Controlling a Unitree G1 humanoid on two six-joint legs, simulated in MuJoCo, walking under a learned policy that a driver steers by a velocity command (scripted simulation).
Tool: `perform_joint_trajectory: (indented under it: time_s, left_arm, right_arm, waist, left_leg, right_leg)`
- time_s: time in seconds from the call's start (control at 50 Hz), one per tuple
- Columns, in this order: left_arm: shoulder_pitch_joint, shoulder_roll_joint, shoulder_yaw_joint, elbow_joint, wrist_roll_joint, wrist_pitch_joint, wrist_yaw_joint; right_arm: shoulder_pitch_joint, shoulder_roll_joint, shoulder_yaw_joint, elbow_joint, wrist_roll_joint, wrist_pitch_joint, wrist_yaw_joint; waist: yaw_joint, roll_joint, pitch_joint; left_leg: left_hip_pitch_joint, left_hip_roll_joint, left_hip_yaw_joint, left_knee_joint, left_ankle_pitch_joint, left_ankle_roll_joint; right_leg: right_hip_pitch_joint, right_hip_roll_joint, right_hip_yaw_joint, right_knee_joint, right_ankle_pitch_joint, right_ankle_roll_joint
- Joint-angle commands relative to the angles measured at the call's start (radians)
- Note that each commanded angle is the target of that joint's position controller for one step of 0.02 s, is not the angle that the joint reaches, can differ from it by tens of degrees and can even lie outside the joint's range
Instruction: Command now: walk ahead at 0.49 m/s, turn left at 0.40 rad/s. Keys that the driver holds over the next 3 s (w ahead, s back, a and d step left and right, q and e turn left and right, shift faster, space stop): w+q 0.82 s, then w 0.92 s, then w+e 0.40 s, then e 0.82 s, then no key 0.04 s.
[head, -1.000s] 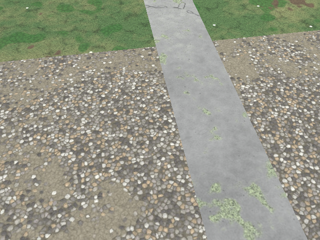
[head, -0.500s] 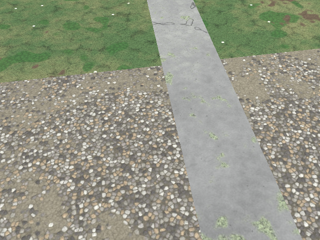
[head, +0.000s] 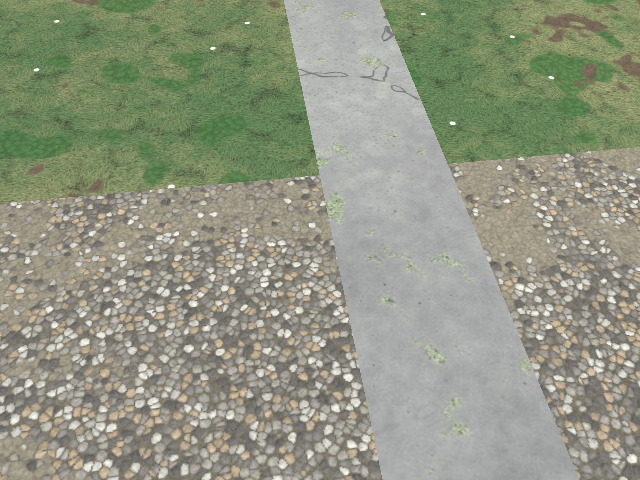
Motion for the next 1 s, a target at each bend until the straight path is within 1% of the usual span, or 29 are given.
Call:
perform_joint_trajectory:
  time_s: [0.02, 0.08, 0.14, 0.18, 0.22, 0.24, 0.26, 0.28, 0.3, 0.32, 0.34, 0.36, 0.4, 0.48, 0.58, 0.66, 0.68, 0.72, 0.74, 0.76, 0.78, 0.8, 0.82, 0.84, 0.86, 0.88, 0.9, 0.94, 1.0]
  left_arm:
    - [0.004, 0.048, 0.010, -0.060, 0.008, 0.006, 0.013]
    - [-0.116, 0.039, 0.004, -0.093, -0.008, -0.001, 0.003]
    - [-0.177, 0.071, 0.011, -0.123, -0.021, -0.009, -0.009]
    - [-0.170, 0.102, 0.021, -0.132, -0.024, -0.021, -0.017]
    - [-0.044, 0.134, 0.041, -0.104, -0.022, -0.032, -0.015]
    - [0.110, 0.185, 0.058, -0.081, -0.008, -0.039, -0.010]
    - [0.228, 0.275, 0.083, -0.070, 0.009, -0.027, -0.002]
    - [0.253, 0.243, 0.080, -0.055, 0.003, -0.018, -0.009]
    - [0.194, 0.145, 0.056, -0.082, -0.001, -0.019, -0.011]
    - [0.142, 0.113, 0.045, -0.090, -0.005, -0.014, -0.014]
    - [0.086, 0.095, 0.038, -0.093, -0.004, -0.010, -0.017]
    - [0.058, 0.079, 0.033, -0.089, -0.002, -0.007, -0.019]
    - [0.061, 0.085, 0.038, -0.072, 0.001, -0.012, -0.023]
    - [0.100, 0.123, 0.056, -0.037, 0.001, -0.013, -0.018]
    - [0.126, 0.161, 0.064, -0.022, -0.006, 0.003, -0.007]
    - [0.170, 0.191, 0.073, 0.000, -0.024, 0.023, -0.005]
    - [0.170, 0.199, 0.075, 0.002, -0.027, 0.030, -0.005]
    - [0.157, 0.232, 0.084, -0.004, -0.032, 0.042, 0.000]
    - [0.149, 0.245, 0.088, -0.008, -0.033, 0.050, 0.004]
    - [0.141, 0.235, 0.083, -0.015, -0.034, 0.055, 0.008]
    - [0.160, 0.183, 0.062, -0.042, -0.005, 0.048, 0.007]
    - [0.244, 0.050, 0.018, -0.106, 0.013, 0.011, -0.011]
    - [0.104, 0.150, 0.037, -0.121, -0.028, -0.026, -0.023]
    - [0.051, 0.172, 0.044, -0.137, -0.056, -0.037, -0.027]
    - [0.058, 0.158, 0.039, -0.124, -0.039, -0.037, -0.018]
    - [0.069, 0.159, 0.045, -0.108, -0.016, -0.028, -0.011]
    - [0.098, 0.159, 0.049, -0.103, -0.011, -0.013, -0.014]
    - [0.118, 0.131, 0.048, -0.100, -0.004, 0.012, -0.015]
    - [0.034, 0.103, 0.040, -0.130, 0.005, 0.026, -0.010]
  right_arm:
    - [-0.062, -0.159, -0.035, -0.091, 0.006, -0.021, -0.024]
    - [0.006, -0.181, -0.044, -0.084, 0.020, -0.010, -0.035]
    - [0.049, -0.176, -0.046, -0.078, 0.031, 0.002, -0.041]
    - [0.045, -0.179, -0.050, -0.086, 0.027, 0.011, -0.046]
    - [0.024, -0.150, -0.043, -0.106, 0.019, 0.020, -0.048]
    - [0.002, -0.093, -0.023, -0.131, 0.010, 0.016, -0.043]
    - [0.072, -0.021, -0.003, -0.166, 0.020, 0.000, -0.040]
    - [0.120, -0.079, -0.009, -0.179, 0.043, -0.008, -0.037]
    - [0.073, -0.163, -0.029, -0.169, 0.047, -0.002, -0.039]
    - [0.017, -0.167, -0.035, -0.175, 0.038, 0.007, -0.039]
    - [-0.009, -0.149, -0.037, -0.183, 0.028, 0.013, -0.039]
    - [-0.023, -0.135, -0.042, -0.191, 0.024, 0.021, -0.036]
    - [-0.026, -0.096, -0.038, -0.206, 0.026, 0.037, -0.026]
    - [-0.096, -0.078, -0.037, -0.260, 0.022, 0.047, -0.021]
    - [-0.255, -0.062, -0.028, -0.324, 0.019, 0.041, 0.009]
    - [-0.351, -0.067, -0.028, -0.383, 0.025, 0.044, 0.032]
    - [-0.357, -0.075, -0.031, -0.393, 0.025, 0.045, 0.036]
    - [-0.311, -0.107, -0.048, -0.399, 0.020, 0.050, 0.038]
    - [-0.216, -0.139, -0.067, -0.379, 0.020, 0.053, 0.036]
    - [-0.041, -0.194, -0.101, -0.329, 0.022, 0.055, 0.025]
    - [0.109, -0.289, -0.134, -0.296, 0.023, 0.064, -0.001]
    - [0.059, -0.383, -0.135, -0.318, 0.020, 0.050, -0.001]
    - [0.101, -0.286, -0.111, -0.326, 0.016, 0.039, 0.004]
    - [0.062, -0.229, -0.092, -0.309, 0.010, 0.028, 0.007]
    - [-0.013, -0.192, -0.079, -0.318, 0.015, 0.024, 0.007]
    - [-0.085, -0.156, -0.067, -0.331, 0.011, 0.024, 0.007]
    - [-0.118, -0.136, -0.058, -0.340, 0.000, 0.021, 0.005]
    - [-0.117, -0.143, -0.059, -0.324, 0.000, 0.009, 0.002]
    - [-0.064, -0.164, -0.062, -0.283, 0.002, 0.000, -0.014]
  waist:
    - [0.044, 0.081, 0.047]
    - [-0.006, 0.100, 0.025]
    - [-0.024, 0.104, 0.013]
    - [-0.006, 0.117, 0.003]
    - [0.064, 0.132, -0.045]
    - [0.134, 0.072, -0.159]
    - [0.127, -0.190, -0.280]
    - [0.109, -0.315, -0.309]
    - [0.117, -0.166, -0.193]
    - [0.106, -0.073, -0.114]
    - [0.082, -0.039, -0.065]
    - [0.061, -0.056, -0.028]
    - [0.048, -0.071, -0.011]
    - [0.053, -0.033, 0.002]
    - [0.101, -0.030, 0.038]
    - [0.119, -0.032, 0.078]
    - [0.112, -0.036, 0.077]
    - [0.065, -0.070, 0.025]
    - [0.006, -0.077, -0.034]
    - [-0.084, -0.047, -0.124]
    - [-0.130, 0.103, -0.216]
    - [0.005, 0.318, -0.339]
    - [-0.090, 0.182, -0.372]
    - [-0.072, 0.146, -0.227]
    - [-0.020, 0.054, -0.156]
    - [0.022, 0.044, -0.107]
    - [0.054, 0.071, -0.097]
    - [0.073, 0.076, -0.086]
    - [0.052, 0.074, -0.035]
  left_leg:
    - [-0.194, 0.229, -0.214, -0.185, 0.010, 0.165]
    - [-0.143, 0.224, -0.221, -0.140, -0.009, 0.135]
    - [-0.051, 0.259, -0.302, -0.074, -0.090, 0.121]
    - [-0.002, 0.276, -0.360, -0.009, -0.118, 0.106]
    - [-0.013, 0.226, -0.372, 0.122, -0.090, 0.071]
    - [-0.111, 0.162, -0.302, 0.359, -0.108, 0.034]
    - [-0.431, 0.023, -0.136, 0.675, -0.337, -0.031]
    - [-0.612, 0.070, -0.133, 0.890, -0.463, -0.037]
    - [-0.653, 0.121, -0.167, 0.981, -0.374, -0.041]
    - [-0.632, 0.156, -0.142, 0.988, -0.286, -0.049]
    - [-0.596, 0.182, -0.132, 0.946, -0.219, -0.058]
    - [-0.565, 0.208, -0.127, 0.907, -0.181, -0.062]
    - [-0.521, 0.223, -0.091, 0.887, -0.130, -0.073]
    - [-0.581, 0.230, -0.094, 0.760, -0.021, -0.092]
    - [-0.536, 0.221, -0.022, 0.490, 0.159, -0.078]
    - [-0.529, 0.209, 0.031, 0.385, 0.081, -0.043]
    - [-0.507, 0.196, 0.050, 0.366, 0.035, -0.028]
    - [-0.371, 0.131, 0.112, 0.347, -0.066, 0.013]
    - [-0.237, 0.084, 0.139, 0.323, -0.088, 0.039]
    - [0.017, 0.038, 0.142, 0.256, -0.025, 0.078]
    - [0.338, 0.200, -0.118, 0.236, -0.004, 0.142]
    - [0.614, 0.436, -0.710, 0.097, -0.194, 0.329]
    - [0.605, 0.453, -0.787, -0.018, -0.246, 0.308]
    - [0.491, 0.429, -0.620, -0.018, -0.141, 0.255]
    - [0.326, 0.386, -0.487, -0.013, -0.030, 0.216]
    - [0.186, 0.343, -0.383, -0.023, 0.081, 0.188]
    - [0.103, 0.316, -0.332, -0.049, 0.141, 0.179]
    - [0.025, 0.295, -0.270, -0.087, 0.245, 0.187]
    - [0.008, 0.274, -0.191, -0.117, 0.329, 0.176]
  right_leg:
    - [0.093, 0.014, -0.025, -0.228, 0.174, 0.036]
    - [0.154, 0.067, -0.030, -0.431, 0.270, 0.056]
    - [0.184, 0.081, 0.000, -0.533, 0.243, 0.059]
    - [0.234, 0.086, 0.008, -0.584, 0.163, 0.044]
    - [0.407, 0.085, -0.010, -0.646, 0.076, 0.005]
    - [0.637, -0.039, 0.093, -0.639, 0.042, -0.054]
    - [0.973, -0.260, 0.438, -0.693, -0.073, -0.182]
    - [1.007, -0.357, 0.717, -0.759, -0.254, -0.248]
    - [0.900, -0.316, 0.598, -0.769, -0.266, -0.213]
    - [0.781, -0.263, 0.426, -0.776, -0.160, -0.173]
    - [0.681, -0.210, 0.318, -0.808, -0.063, -0.153]
    - [0.614, -0.174, 0.231, -0.837, 0.015, -0.140]
    - [0.549, -0.140, 0.110, -0.879, 0.134, -0.143]
    - [0.580, -0.151, -0.018, -0.899, 0.310, -0.168]
    - [0.610, -0.146, -0.152, -0.903, 0.288, -0.142]
    - [0.700, -0.184, -0.199, -0.869, 0.306, -0.120]
    - [0.720, -0.191, -0.215, -0.841, 0.369, -0.110]
    - [0.732, -0.187, -0.257, -0.712, 0.693, -0.091]
    - [0.720, -0.173, -0.281, -0.568, 0.840, -0.079]
    - [0.625, -0.133, -0.307, -0.346, 0.842, -0.050]
    - [0.334, -0.081, -0.304, -0.012, 0.420, -0.002]
    - [-0.073, 0.121, -0.144, 0.298, -0.414, 0.040]
    - [-0.178, 0.099, 0.021, 0.374, -0.377, 0.020]
    - [-0.228, 0.055, 0.002, 0.333, -0.269, -0.003]
    - [-0.162, 0.006, -0.004, 0.249, -0.178, -0.007]
    - [-0.082, -0.027, -0.009, 0.174, -0.127, 0.002]
    - [-0.011, -0.048, -0.001, 0.140, -0.094, 0.007]
    - [0.036, -0.045, -0.021, 0.089, -0.055, 0.029]
    - [-0.025, -0.036, -0.035, -0.048, 0.077, 0.056]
